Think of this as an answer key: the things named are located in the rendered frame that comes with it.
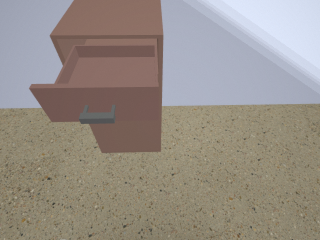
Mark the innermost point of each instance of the handle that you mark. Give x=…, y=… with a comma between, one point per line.
x=97, y=117

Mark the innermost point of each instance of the drawer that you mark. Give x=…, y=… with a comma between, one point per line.
x=124, y=75

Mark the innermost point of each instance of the cabinet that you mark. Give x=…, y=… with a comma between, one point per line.
x=117, y=22

